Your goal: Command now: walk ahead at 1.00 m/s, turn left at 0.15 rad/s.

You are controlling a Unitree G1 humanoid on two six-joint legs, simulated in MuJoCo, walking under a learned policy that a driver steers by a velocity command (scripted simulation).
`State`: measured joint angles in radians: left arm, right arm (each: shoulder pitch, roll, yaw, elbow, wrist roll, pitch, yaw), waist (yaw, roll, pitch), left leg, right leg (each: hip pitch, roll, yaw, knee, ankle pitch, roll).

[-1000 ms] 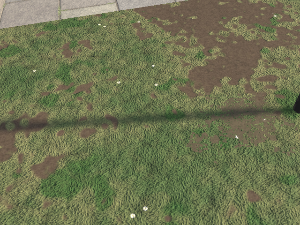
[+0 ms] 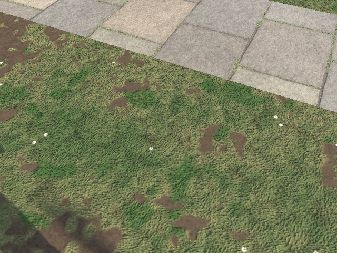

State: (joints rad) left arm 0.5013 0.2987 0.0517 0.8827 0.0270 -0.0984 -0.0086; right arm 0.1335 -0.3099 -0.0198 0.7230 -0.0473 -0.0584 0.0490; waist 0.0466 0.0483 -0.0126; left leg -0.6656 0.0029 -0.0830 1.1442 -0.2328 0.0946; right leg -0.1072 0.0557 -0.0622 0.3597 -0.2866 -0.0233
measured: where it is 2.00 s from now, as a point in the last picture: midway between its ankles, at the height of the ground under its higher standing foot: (169, 237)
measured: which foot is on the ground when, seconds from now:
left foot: up 0.00-0.20, down 0.22-0.62, up 0.64-1.00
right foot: down 0.00-0.22, up 0.24-0.60, down 0.62-1.00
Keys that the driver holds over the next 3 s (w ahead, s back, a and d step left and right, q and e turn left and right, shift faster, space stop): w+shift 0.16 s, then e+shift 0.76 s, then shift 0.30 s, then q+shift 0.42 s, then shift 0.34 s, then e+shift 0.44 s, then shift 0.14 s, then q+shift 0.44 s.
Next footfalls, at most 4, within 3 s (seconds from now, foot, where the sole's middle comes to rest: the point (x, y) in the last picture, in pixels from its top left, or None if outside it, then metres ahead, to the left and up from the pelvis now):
0.22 left None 0.41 0.09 -0.78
0.62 right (208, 218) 0.65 -0.10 -0.78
1.14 left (169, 204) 0.71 0.07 -0.78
1.58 right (197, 241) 0.55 -0.05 -0.78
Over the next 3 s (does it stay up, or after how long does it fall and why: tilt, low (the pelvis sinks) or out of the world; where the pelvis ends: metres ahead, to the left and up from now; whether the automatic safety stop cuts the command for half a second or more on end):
stays up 0.56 0.03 0.00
